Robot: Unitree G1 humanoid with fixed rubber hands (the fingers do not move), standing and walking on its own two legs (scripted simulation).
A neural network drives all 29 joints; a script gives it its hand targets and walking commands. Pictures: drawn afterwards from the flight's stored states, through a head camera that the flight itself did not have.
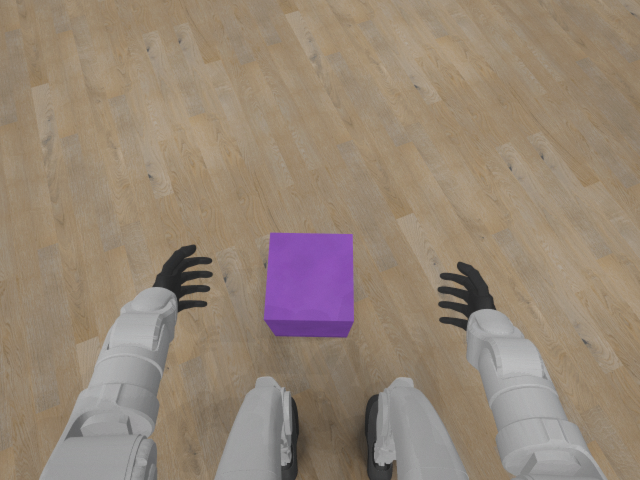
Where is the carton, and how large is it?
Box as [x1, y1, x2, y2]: [264, 233, 353, 337]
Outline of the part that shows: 270,233 264,320 274,334 290,336 346,337 353,321 352,234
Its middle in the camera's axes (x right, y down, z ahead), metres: -0.02 +0.13 +1.01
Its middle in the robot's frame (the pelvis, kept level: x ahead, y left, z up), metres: +0.48 +0.04 -0.56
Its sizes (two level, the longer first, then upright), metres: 0.210 0.200 0.250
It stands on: the floor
